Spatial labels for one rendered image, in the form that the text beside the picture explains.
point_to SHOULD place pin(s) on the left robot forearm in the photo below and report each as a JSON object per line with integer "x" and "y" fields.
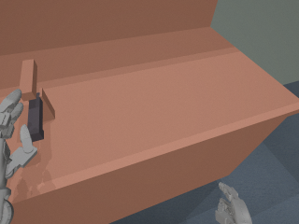
{"x": 6, "y": 208}

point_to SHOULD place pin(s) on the counter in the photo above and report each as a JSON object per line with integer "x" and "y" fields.
{"x": 142, "y": 101}

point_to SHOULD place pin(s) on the tap lever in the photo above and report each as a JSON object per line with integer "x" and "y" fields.
{"x": 35, "y": 118}

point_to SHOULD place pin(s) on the robot left hand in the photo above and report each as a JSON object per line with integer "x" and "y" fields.
{"x": 10, "y": 110}

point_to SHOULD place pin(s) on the robot right hand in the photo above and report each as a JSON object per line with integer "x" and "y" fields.
{"x": 235, "y": 212}

